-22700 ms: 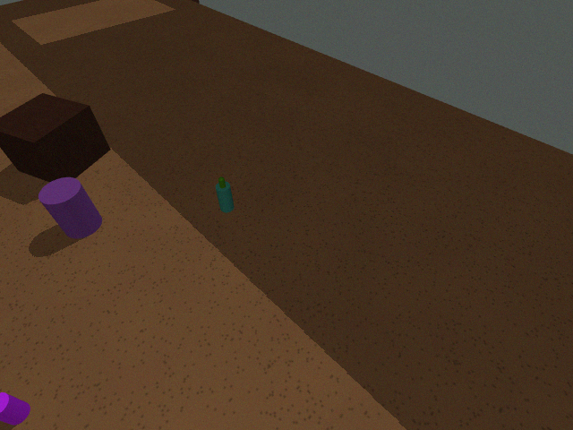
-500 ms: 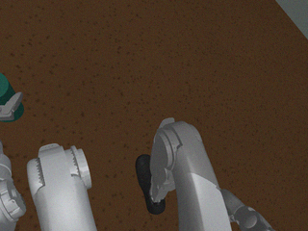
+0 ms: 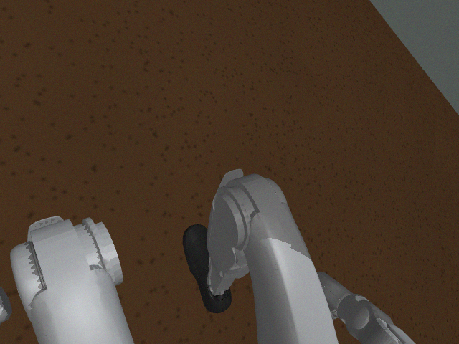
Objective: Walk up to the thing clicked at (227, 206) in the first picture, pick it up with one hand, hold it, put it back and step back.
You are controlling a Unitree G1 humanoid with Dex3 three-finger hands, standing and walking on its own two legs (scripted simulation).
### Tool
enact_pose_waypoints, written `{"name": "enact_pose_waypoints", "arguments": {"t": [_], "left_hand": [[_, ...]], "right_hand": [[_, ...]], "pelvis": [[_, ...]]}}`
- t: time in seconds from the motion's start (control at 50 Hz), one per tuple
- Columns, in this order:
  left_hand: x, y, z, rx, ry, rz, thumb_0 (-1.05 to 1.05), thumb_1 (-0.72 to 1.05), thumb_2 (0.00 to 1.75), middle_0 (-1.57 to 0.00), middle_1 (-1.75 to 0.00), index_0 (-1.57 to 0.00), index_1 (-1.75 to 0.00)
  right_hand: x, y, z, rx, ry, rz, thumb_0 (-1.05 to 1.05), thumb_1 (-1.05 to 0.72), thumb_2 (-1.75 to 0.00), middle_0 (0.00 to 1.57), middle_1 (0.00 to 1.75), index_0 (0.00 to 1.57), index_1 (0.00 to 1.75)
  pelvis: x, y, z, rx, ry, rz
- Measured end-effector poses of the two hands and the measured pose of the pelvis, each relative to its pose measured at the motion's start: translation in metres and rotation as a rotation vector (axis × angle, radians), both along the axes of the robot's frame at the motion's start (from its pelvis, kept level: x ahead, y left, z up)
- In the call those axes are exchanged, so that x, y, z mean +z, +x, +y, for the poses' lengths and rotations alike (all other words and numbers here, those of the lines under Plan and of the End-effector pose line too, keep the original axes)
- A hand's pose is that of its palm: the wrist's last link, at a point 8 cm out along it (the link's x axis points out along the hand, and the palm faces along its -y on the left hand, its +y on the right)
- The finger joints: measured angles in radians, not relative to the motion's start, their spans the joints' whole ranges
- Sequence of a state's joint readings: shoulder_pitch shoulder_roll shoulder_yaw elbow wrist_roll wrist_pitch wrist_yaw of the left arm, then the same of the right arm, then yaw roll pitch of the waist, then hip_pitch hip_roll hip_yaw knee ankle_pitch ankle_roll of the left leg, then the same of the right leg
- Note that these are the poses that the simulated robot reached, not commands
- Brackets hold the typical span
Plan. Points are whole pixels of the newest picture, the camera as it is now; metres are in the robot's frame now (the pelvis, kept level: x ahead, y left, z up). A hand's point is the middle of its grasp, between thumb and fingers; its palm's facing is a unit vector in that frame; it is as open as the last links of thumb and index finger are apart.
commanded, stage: lower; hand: left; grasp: from the side
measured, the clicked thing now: out of the picture +0.46 +0.27 -0.17
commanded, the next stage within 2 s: loosen in 0.48 s
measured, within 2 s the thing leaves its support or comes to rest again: rests again in 0.42 s
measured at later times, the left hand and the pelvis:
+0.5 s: hand out of the picture +0.46 +0.27 -0.17, palm faces +0.37 -0.93 -0.01, open 9.6 cm; pelvis +0.00 +0.00 +0.00, yaw -1 degrees
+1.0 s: hand out of the picture +0.47 +0.27 -0.16, palm faces +0.36 -0.93 +0.01, open 11.7 cm; pelvis +0.00 +0.01 +0.00, yaw -2 degrees
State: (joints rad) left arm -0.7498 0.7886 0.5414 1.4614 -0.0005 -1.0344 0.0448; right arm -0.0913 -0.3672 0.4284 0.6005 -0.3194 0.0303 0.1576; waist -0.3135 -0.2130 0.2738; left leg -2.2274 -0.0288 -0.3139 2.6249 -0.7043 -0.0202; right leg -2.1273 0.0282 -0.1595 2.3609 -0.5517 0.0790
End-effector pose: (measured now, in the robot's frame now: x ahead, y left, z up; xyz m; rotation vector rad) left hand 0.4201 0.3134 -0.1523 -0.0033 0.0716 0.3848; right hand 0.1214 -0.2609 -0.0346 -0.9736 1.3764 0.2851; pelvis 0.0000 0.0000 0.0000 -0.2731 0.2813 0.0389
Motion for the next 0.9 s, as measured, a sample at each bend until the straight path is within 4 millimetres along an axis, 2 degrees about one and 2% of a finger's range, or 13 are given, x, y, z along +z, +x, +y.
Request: {"name": "enact_pose_waypoints", "arguments": {"t": [0.26,0.66,0.74,0.9], "left_hand": [[-0.01,0.004,0.005,-0.001,0.014,-0.001,0.02,-0.33,1.11,-0.77,-1.01,-0.73,-1.02],[-0.021,0.003,-0.004,-0.019,0.006,-0.009,0.02,-0.33,1.1,-0.77,-1.01,-0.73,-1.02],[-0.02,0.003,-0.003,0.008,-0.011,-0.024,0.02,-0.28,1.03,-0.78,-0.96,-0.74,-0.97],[-0.015,0.005,-0.004,-0.015,-0.005,-0.051,0.01,-0.22,0.73,-0.77,-0.79,-0.75,-0.8]], "right_hand": [[0.006,0.0,0.005,0.034,-0.027,0.028,-0.01,-0.91,-0.9,0.2,0.3,0.2,0.3],[0.009,0.01,0.01,0.087,-0.048,0.022,-0.01,-0.9,-0.9,0.2,0.3,0.2,0.3],[0.01,0.009,0.012,0.092,-0.044,0.02,-0.01,-0.91,-0.9,0.2,0.3,0.2,0.3],[0.011,0.005,0.013,0.088,-0.051,0.026,-0.01,-0.92,-0.9,0.2,0.3,0.21,0.3]], "pelvis": [[0.0,0.001,0.004,-0.01,-0.023,-0.009],[-0.001,-0.001,0.006,-0.02,-0.039,-0.033],[-0.001,-0.002,0.006,-0.021,-0.04,-0.037],[-0.001,-0.003,0.007,-0.024,-0.045,-0.041]]}}
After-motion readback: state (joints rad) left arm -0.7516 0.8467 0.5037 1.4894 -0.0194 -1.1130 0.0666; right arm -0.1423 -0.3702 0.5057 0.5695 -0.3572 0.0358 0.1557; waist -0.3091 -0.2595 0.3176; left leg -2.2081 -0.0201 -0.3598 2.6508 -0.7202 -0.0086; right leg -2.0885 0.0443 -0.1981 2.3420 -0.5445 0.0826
